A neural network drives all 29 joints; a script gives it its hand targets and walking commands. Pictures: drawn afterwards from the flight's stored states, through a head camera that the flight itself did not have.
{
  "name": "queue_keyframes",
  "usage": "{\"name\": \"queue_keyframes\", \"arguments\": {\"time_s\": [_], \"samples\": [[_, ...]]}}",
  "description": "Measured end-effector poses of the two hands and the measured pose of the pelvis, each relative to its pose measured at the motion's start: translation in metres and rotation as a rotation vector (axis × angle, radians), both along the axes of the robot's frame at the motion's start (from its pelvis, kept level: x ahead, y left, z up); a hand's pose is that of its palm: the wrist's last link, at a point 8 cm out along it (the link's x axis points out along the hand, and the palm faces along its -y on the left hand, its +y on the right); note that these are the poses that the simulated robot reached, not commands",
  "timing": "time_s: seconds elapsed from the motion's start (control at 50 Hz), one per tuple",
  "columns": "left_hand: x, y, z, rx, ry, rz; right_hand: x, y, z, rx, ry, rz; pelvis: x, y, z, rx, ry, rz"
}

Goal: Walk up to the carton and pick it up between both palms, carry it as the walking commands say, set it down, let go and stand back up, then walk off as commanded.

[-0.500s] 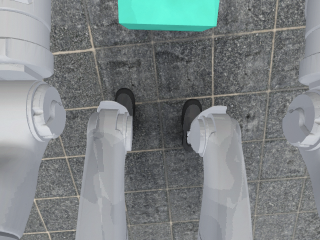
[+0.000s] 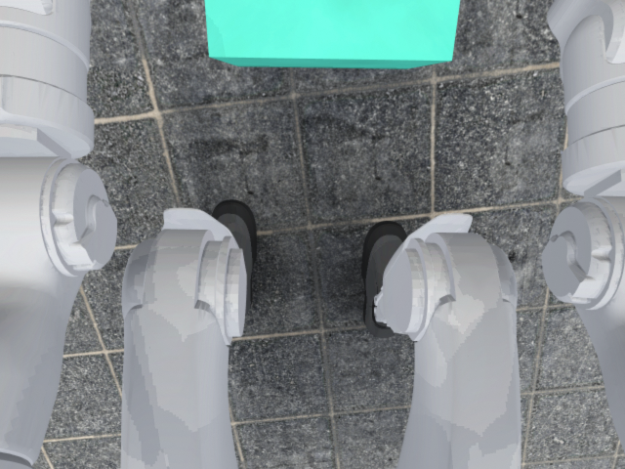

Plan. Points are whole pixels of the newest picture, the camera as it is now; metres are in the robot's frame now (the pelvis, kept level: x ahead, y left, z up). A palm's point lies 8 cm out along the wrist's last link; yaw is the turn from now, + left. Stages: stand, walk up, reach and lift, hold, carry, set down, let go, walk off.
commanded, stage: reach and lift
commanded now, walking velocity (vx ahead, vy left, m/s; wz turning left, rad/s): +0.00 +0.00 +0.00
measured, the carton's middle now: out of the picture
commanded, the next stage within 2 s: none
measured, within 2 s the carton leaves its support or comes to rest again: neither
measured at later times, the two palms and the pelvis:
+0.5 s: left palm out of the picture +0.56 +0.21 -0.25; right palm out of the picture +0.56 -0.19 -0.25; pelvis +0.01 +0.00 -0.05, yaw -1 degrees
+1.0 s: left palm out of the picture +0.56 +0.20 -0.25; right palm out of the picture +0.55 -0.15 -0.26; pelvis +0.01 +0.00 -0.05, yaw -1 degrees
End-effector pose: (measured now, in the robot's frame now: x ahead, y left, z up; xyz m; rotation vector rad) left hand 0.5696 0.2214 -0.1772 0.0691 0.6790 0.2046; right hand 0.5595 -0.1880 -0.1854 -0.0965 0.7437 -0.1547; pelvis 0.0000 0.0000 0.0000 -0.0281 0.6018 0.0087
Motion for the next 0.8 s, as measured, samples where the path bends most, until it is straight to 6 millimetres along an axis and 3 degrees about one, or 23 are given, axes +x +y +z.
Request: {"name": "queue_keyframes", "arguments": {"time_s": [0.06,0.16,0.24,0.32,0.42,0.8], "samples": [[-0.002,-0.001,-0.012,0.003,0.0,0.001,0.001,0.0,-0.009,0.006,-0.009,0.004,-0.001,-0.001,-0.012,0.003,-0.004,-0.003],[-0.017,-0.002,-0.051,0.006,0.086,0.006,-0.004,0.001,-0.04,0.024,0.034,0.012,-0.001,-0.002,-0.032,0.009,0.002,-0.008],[-0.02,-0.012,-0.071,0.012,0.118,-0.013,-0.011,0.004,-0.062,0.044,0.068,0.021,0.003,-0.003,-0.04,0.015,0.007,-0.026],[-0.013,-0.018,-0.072,0.003,0.094,-0.023,-0.012,0.003,-0.072,0.04,0.084,0.033,0.009,-0.005,-0.046,0.021,0.003,-0.024],[-0.005,-0.017,-0.071,0.008,0.059,-0.025,-0.003,0.002,-0.07,0.034,0.047,0.035,0.013,-0.005,-0.052,0.023,-0.007,-0.024],[-0.008,-0.016,-0.074,0.005,0.078,-0.021,-0.002,0.01,-0.069,0.031,0.042,0.062,0.013,-0.004,-0.055,0.021,-0.014,-0.025]]}}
